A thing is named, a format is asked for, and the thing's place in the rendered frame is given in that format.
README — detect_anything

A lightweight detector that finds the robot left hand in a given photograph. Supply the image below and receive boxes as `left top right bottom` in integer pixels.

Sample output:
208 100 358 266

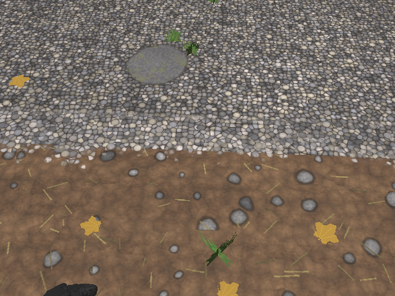
43 283 98 296

